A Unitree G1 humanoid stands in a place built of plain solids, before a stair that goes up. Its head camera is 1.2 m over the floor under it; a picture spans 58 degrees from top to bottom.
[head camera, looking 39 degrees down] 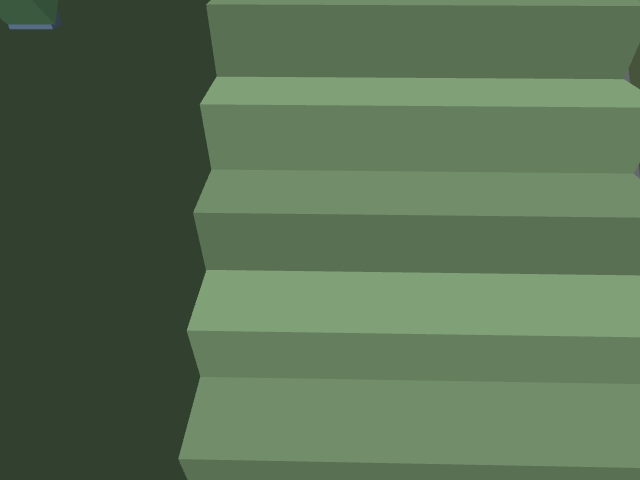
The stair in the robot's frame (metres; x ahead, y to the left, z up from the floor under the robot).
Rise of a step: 0.19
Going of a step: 0.21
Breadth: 1.20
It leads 1 degrees to the right of straight ahead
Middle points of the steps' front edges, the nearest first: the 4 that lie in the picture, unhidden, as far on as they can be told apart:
0.44 -0.28 0.19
0.66 -0.28 0.38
0.87 -0.28 0.58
1.08 -0.29 0.77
